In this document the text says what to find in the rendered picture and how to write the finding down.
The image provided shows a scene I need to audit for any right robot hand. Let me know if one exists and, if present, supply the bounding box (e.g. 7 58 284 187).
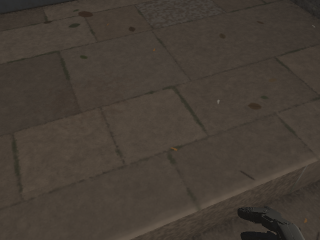
237 206 305 240

